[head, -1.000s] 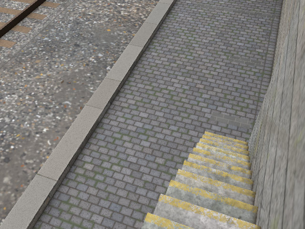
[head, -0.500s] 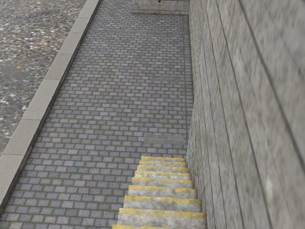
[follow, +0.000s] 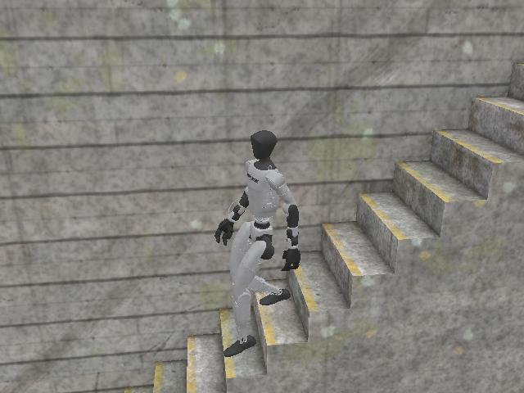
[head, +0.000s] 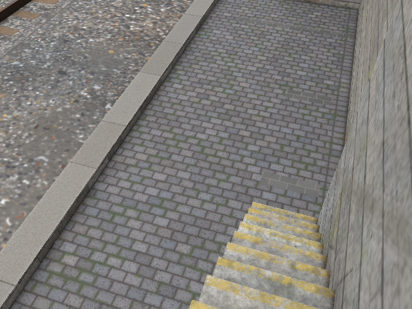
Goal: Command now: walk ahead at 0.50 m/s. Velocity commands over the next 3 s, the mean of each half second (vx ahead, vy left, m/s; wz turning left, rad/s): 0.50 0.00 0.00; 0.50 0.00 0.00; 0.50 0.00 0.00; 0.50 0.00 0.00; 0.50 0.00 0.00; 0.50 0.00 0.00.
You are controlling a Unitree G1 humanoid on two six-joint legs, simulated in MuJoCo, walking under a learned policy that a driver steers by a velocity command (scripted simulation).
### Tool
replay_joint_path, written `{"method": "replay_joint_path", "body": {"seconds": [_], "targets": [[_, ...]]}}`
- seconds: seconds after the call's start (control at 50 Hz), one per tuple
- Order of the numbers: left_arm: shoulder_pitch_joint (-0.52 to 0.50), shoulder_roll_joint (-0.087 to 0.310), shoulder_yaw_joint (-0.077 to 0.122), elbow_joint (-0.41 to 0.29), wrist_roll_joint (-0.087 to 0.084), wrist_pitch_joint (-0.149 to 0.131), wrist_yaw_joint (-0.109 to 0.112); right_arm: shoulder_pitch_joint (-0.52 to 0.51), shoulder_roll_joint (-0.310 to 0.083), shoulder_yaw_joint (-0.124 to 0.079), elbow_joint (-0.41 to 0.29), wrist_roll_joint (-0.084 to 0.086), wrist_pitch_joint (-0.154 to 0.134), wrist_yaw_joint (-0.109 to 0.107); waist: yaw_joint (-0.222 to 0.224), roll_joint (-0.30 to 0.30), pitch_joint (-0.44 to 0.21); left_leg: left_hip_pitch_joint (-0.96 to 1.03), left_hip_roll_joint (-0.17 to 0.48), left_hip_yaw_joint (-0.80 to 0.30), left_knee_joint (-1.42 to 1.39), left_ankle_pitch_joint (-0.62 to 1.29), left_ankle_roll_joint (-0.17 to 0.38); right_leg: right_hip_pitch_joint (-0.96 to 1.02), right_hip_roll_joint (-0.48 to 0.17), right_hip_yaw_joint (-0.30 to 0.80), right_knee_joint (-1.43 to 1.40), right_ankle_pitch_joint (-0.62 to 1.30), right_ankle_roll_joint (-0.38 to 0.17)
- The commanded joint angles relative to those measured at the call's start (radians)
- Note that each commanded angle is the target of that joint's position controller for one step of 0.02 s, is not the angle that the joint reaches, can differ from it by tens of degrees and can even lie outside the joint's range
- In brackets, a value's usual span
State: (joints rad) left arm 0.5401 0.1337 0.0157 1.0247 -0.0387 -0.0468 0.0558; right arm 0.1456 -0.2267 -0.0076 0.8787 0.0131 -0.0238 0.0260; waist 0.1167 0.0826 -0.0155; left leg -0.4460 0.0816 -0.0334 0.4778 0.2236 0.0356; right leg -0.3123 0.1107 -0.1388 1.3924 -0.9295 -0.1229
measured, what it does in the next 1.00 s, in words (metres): goes down: left foot 0.20 m lower, then right foot 0.21 m lower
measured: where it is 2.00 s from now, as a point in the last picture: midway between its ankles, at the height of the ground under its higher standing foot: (269, 302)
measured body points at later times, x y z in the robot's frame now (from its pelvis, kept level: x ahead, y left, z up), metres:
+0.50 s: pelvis +0.19 -0.06 -0.14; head +0.13 -0.04 +0.31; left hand +0.35 +0.18 -0.25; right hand +0.15 -0.31 -0.28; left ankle +0.11 +0.11 -0.79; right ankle +0.34 -0.22 -0.84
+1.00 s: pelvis +0.39 -0.17 -0.34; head +0.37 -0.19 +0.11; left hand +0.27 -0.02 -0.48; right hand +0.53 -0.40 -0.46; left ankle +0.60 -0.01 -0.97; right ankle +0.29 -0.23 -1.00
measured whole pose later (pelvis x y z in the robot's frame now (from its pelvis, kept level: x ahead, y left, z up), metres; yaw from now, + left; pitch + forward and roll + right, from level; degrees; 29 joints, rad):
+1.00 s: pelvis +0.39 -0.17 -0.34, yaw -2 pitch +4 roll -2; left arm 0.68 0.03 -0.06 1.03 0.09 -0.14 -0.04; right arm 0.17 -0.25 0.04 0.86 -0.08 -0.06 0.07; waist 0.08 0.07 -0.15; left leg -0.94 0.10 -0.06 0.97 0.41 0.00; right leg -0.41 0.13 -0.05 1.04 -0.70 -0.11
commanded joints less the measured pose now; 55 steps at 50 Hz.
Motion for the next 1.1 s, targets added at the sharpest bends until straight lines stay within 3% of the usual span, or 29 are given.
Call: {"method": "replay_joint_path", "body": {"seconds": [0.02, 0.04, 0.06, 0.08, 0.12, 0.14, 0.18, 0.22, 0.26, 0.32, 0.4, 0.46, 0.54, 0.58, 0.6, 0.62, 0.64, 0.66, 0.68, 0.7, 0.74, 0.78, 0.84, 0.88, 0.92, 0.98, 1.02, 1.04, 1.1], "targets": [[0.041, 0.169, 0.05, 0.029, 0.008, -0.004, -0.005, 0.372, -0.101, -0.037, 0.102, -0.001, -0.009, 0.001, -0.162, -0.1, 0.083, 0.513, 0.025, -0.015, -0.237, 0.027, 0.061, -0.308, -0.172, 0.272, 0.087, 0.823, -0.14], [0.043, 0.126, 0.053, 0.013, 0.008, -0.017, -0.023, 0.457, -0.135, -0.04, 0.125, -0.01, -0.01, 0.002, -0.18, 0.087, -0.007, 0.779, 0.119, -0.101, -0.055, 0.494, 0.089, -0.581, -0.029, 0.15, 0.472, 0.118, -0.091], [0.07, 0.107, 0.057, -0.032, -0.039, -0.029, -0.01, 0.547, -0.165, -0.038, 0.131, -0.018, 0.004, 0.002, -0.178, 0.171, -0.135, 0.912, 0.236, -0.162, 0.314, 0.861, 0.091, -0.763, -0.007, 0.152, 0.821, -0.087, -0.05], [0.076, 0.157, 0.059, -0.062, -0.051, -0.04, -0.005, 0.541, -0.191, -0.043, 0.119, 0.0, 0.014, 0.005, -0.178, 0.225, -0.239, 0.922, 0.331, -0.256, 0.326, 0.769, 0.195, -0.871, -0.008, 0.21, 0.906, 0.004, -0.037], [-0.098, 0.124, 0.038, -0.086, 0.012, -0.01, 0.025, 0.428, -0.191, -0.063, 0.103, -0.02, -0.003, -0.004, -0.191, 0.088, -0.159, 0.58, 0.389, -0.451, 0.049, -0.292, 0.337, -0.94, -0.089, 0.316, 0.804, 0.195, 0.028], [-0.114, 0.152, 0.055, -0.069, 0.031, 0.011, 0.025, 0.343, -0.11, -0.026, 0.081, -0.044, -0.011, -0.007, -0.123, -0.031, -0.051, 0.377, 0.297, -0.385, 0.014, -0.498, 0.287, -0.882, -0.091, 0.296, 0.614, 0.413, 0.066], [-0.174, 0.096, 0.054, -0.073, 0.043, 0.037, 0.008, 0.305, -0.057, 0.003, 0.095, -0.06, -0.029, -0.013, -0.073, -0.055, 0.121, 0.006, 0.211, -0.275, 0.035, -0.503, 0.208, -0.781, -0.047, 0.303, 0.398, 0.666, 0.126], [-0.197, 0.021, 0.032, -0.092, 0.05, 0.043, -0.017, 0.236, -0.043, 0.019, 0.068, -0.031, -0.041, -0.021, -0.034, -0.032, 0.139, -0.192, 0.191, -0.264, 0.015, -0.588, 0.158, -0.624, -0.066, 0.263, 0.138, 0.901, 0.182], [-0.137, 0.049, 0.046, -0.069, 0.048, 0.039, -0.016, 0.216, -0.114, -0.004, 0.055, -0.038, -0.04, -0.004, -0.02, 0.028, 0.06, -0.184, 0.188, -0.282, 0.049, -0.542, 0.155, -0.499, -0.064, 0.244, 0.144, 1.035, 0.174], [-0.276, 0.126, 0.082, -0.139, 0.049, 0.004, -0.011, 0.293, -0.103, -0.014, 0.082, -0.029, -0.046, -0.007, -0.08, 0.079, 0.076, 0.052, 0.161, -0.296, 0.138, -0.546, 0.144, -0.643, -0.078, 0.321, -0.115, 1.197, 0.152], [-0.411, 0.138, 0.076, -0.207, 0.027, 0.027, -0.048, 0.193, -0.13, -0.018, 0.049, -0.012, -0.028, -0.016, -0.112, 0.082, 0.166, -0.099, 0.143, -0.251, 0.107, -0.882, 0.117, -0.379, -0.12, 0.33, -0.57, 1.292, 0.16], [-0.465, 0.146, 0.063, -0.221, -0.01, 0.029, -0.052, 0.263, -0.136, -0.025, 0.058, -0.044, -0.011, -0.025, -0.178, 0.063, 0.192, -0.115, 0.13, -0.161, 0.159, -0.844, 0.11, -0.142, -0.184, 0.232, -0.794, 1.337, 0.141], [-0.335, 0.177, 0.064, -0.165, -0.013, 0.004, -0.041, 0.378, -0.107, -0.036, 0.094, -0.084, 0.02, -0.052, -0.241, 0.019, 0.218, 0.055, 0.079, -0.126, 0.433, -0.658, 0.096, -0.003, -0.272, 0.226, -1.082, 1.399, 0.131], [-0.049, 0.234, 0.086, -0.06, 0.047, 0.004, -0.023, 0.365, -0.146, -0.05, 0.102, -0.085, 0.028, -0.06, -0.114, -0.126, 0.101, 0.08, 0.001, -0.1, 0.789, -0.589, 0.107, 0.274, -0.252, 0.134, -1.229, 1.265, 0.119], [0.228, 0.28, 0.078, -0.01, 0.263, -0.03, -0.143, 0.484, -0.185, -0.013, 0.138, -0.163, 0.002, 0.054, 0.012, -0.529, 0.001, -0.352, -0.056, -0.066, 1.47, -0.971, 0.005, 0.677, -0.18, 0.107, -1.018, 1.145, 0.098], [0.402, 0.368, 0.115, 0.012, 0.258, -0.024, -0.189, 0.492, -0.129, -0.047, 0.102, -0.096, -0.028, 0.1, 0.029, -0.575, -0.149, -0.628, -0.185, -0.082, 1.725, -1.015, 0.031, 0.863, -0.189, 0.181, -0.638, 1.441, 0.117], [0.38, 0.452, 0.113, -0.013, 0.236, -0.038, -0.188, 0.467, -0.117, -0.051, 0.007, -0.058, -0.047, 0.132, -0.055, -0.518, -0.32, -0.742, -0.145, -0.037, 1.853, -1.021, 0.006, 0.879, -0.373, 0.402, -0.685, 1.541, 0.077], [0.222, 0.41, 0.1, -0.059, 0.182, -0.033, -0.206, 0.314, -0.127, -0.029, -0.086, -0.033, -0.075, 0.118, -0.048, -0.351, -0.249, -0.949, -0.082, 0.032, 1.81, -0.931, -0.021, 0.764, -0.481, 0.651, -0.844, 1.071, -0.121], [0.101, 0.337, 0.077, -0.091, 0.16, -0.042, -0.206, 0.159, -0.13, -0.003, -0.15, 0.003, -0.099, 0.06, -0.032, -0.274, -0.013, -1.104, -0.002, -0.002, 1.745, -0.774, -0.053, 0.517, -0.524, 0.779, -0.956, 0.685, -0.178], [0.025, 0.191, 0.033, -0.102, 0.168, -0.057, -0.195, 0.152, -0.071, 0.033, -0.14, 0.005, -0.098, 0.018, -0.084, -0.128, 0.034, -0.999, 0.106, -0.103, 1.609, -0.513, -0.028, 0.299, -0.534, 0.689, -0.971, 0.66, -0.158], [-0.137, 0.053, -0.017, -0.117, 0.181, -0.088, -0.164, 0.216, -0.016, 0.062, -0.114, -0.04, -0.056, 0.003, -0.216, -0.112, 0.084, -0.829, 0.157, -0.185, 1.398, -0.247, -0.05, -0.089, -0.445, 0.57, -0.967, 0.645, -0.096], [-0.138, 0.081, -0.014, -0.142, 0.118, -0.14, -0.127, 0.352, -0.061, 0.036, -0.037, -0.088, -0.048, 0.032, -0.191, -0.173, 0.105, -0.528, 0.059, -0.027, 0.977, -0.026, -0.026, -0.455, -0.19, 0.237, -0.909, 0.678, -0.044], [0.034, 0.197, 0.0, -0.067, 0.162, -0.12, -0.126, 0.197, -0.022, 0.04, -0.039, -0.085, -0.065, 0.052, -0.132, -0.151, 0.052, -0.504, 0.036, 0.002, 1.043, -0.097, -0.059, -0.441, -0.279, 0.417, -0.906, 0.597, -0.095], [0.229, 0.077, -0.027, 0.03, 0.169, -0.127, -0.084, 0.063, -0.027, 0.049, -0.085, -0.088, -0.058, 0.024, -0.051, -0.07, 0.054, -0.934, 0.086, -0.14, 0.695, -0.018, -0.053, 0.079, -0.326, 0.527, -0.76, 0.739, -0.072], [0.225, -0.023, -0.055, 0.023, 0.159, -0.116, -0.062, 0.011, -0.032, 0.055, -0.073, -0.077, -0.051, 0.018, -0.051, -0.086, 0.036, -0.895, 0.086, -0.123, 0.457, 0.149, -0.057, 0.105, -0.269, 0.492, -0.656, 0.83, -0.053], [0.153, 0.059, -0.041, -0.042, 0.116, -0.091, -0.094, -0.018, -0.09, 0.03, -0.062, -0.102, -0.045, 0.048, -0.092, -0.111, 0.044, -0.218, -0.041, 0.07, 0.53, 0.299, -0.031, -0.471, -0.152, 0.321, -0.614, 0.714, -0.002], [0.21, 0.077, -0.035, -0.045, 0.092, -0.079, -0.089, -0.111, -0.127, 0.015, -0.084, -0.079, -0.047, 0.047, -0.042, -0.105, 0.086, -0.381, -0.037, 0.038, 0.417, 0.062, -0.057, -0.254, -0.189, 0.424, -0.547, 0.807, 0.023], [0.302, 0.01, -0.044, -0.015, 0.082, -0.071, -0.074, -0.149, -0.104, 0.021, -0.084, -0.058, -0.047, 0.038, 0.002, -0.108, 0.086, -0.49, -0.018, -0.002, 0.247, -0.002, -0.073, -0.074, -0.198, 0.472, -0.489, 0.82, 0.021], [0.297, 0.031, -0.019, -0.044, 0.088, -0.037, -0.065, -0.251, -0.043, 0.044, -0.06, -0.06, -0.047, 0.046, 0.071, -0.135, 0.099, -0.429, 0.018, -0.02, -0.132, -0.028, -0.021, 0.064, -0.192, 0.507, -0.425, 0.739, -0.034]]}}
Next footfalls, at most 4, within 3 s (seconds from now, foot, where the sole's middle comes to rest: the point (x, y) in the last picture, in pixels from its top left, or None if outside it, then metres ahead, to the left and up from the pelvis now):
0.04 left None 0.15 0.11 -0.83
0.60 right None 0.33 -0.23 -1.03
1.20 left None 0.60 -0.06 -1.24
1.64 right None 0.79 -0.31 -1.44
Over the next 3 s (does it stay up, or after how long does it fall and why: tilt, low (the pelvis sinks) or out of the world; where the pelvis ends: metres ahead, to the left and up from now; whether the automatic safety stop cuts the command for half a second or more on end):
stays up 1.24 -0.35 -1.12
